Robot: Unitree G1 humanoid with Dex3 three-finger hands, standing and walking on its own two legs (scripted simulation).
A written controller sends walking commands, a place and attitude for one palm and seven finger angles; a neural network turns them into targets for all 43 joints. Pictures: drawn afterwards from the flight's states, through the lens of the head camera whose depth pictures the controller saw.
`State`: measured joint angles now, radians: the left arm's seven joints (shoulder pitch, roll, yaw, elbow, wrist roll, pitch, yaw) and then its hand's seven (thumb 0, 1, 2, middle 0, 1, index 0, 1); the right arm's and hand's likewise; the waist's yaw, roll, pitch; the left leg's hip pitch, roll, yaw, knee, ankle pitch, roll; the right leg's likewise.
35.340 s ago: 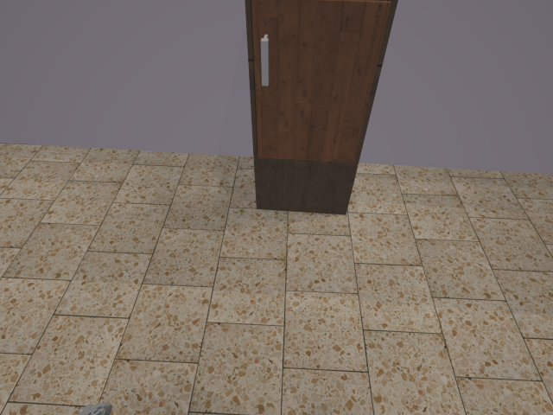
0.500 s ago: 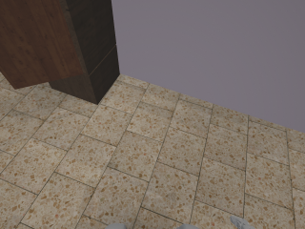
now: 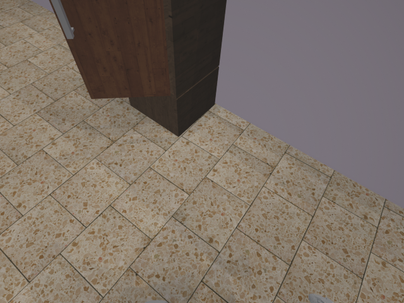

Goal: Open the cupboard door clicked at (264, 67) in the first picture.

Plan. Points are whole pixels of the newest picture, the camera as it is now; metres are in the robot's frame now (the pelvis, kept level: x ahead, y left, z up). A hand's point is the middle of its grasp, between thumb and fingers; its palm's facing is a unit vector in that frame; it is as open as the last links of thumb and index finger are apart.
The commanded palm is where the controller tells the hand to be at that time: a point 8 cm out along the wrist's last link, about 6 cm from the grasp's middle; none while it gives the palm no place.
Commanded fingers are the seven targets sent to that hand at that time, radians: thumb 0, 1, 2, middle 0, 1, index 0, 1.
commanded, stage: turn to face it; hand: left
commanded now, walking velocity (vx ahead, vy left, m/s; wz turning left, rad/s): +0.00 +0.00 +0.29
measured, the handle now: (64, 15) +1.00 +0.57 +0.02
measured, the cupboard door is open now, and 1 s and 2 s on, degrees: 44 44 44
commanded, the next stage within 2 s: take the last steps up to it in 0.24 s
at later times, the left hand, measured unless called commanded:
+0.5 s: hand out of the picture +0.04 +0.17 -0.15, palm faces +0.20 -0.95 -0.22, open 7.4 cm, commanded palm none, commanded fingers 0.00 0.90 0.90 -0.20 -0.30 -0.20 -0.30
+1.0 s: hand (85, 292) +0.15 +0.26 -0.15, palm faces +0.26 -0.94 -0.22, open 7.4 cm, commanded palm none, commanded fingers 0.00 0.90 0.90 -0.20 -0.30 -0.20 -0.30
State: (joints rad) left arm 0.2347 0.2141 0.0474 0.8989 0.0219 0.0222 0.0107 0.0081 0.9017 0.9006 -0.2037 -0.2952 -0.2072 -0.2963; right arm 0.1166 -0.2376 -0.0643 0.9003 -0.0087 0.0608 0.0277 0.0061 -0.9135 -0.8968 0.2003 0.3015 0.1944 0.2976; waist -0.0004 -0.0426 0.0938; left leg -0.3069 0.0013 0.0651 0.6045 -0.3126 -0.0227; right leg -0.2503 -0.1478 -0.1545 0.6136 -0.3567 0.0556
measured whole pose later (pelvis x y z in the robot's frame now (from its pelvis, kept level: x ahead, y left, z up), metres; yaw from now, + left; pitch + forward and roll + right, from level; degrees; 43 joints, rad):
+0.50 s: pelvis +0.01 -0.02 +0.01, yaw +10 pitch +0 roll +1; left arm 0.23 0.17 0.04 0.96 0.03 -0.01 0.01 0.01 0.90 0.90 -0.20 -0.29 -0.21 -0.30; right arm 0.19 -0.22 -0.07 1.00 -0.02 0.08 0.02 0.01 -0.91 -0.90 0.20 0.30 0.20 0.30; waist 0.01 0.00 0.06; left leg -0.42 0.00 0.02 0.98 -0.45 -0.03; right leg -0.18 -0.08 -0.10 0.48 -0.29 0.02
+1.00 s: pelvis +0.12 +0.05 +0.01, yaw +14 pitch +0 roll +2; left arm 0.17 0.19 0.05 0.99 0.03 0.00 -0.02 0.01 0.91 0.90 -0.20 -0.29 -0.20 -0.30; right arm 0.35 -0.14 -0.02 1.08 -0.03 -0.02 0.00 0.00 -0.91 -0.90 0.20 0.30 0.20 0.30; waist 0.00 0.00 0.04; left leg -0.08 -0.04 0.08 0.38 -0.30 0.04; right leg -0.43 -0.09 -0.11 0.69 -0.30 0.02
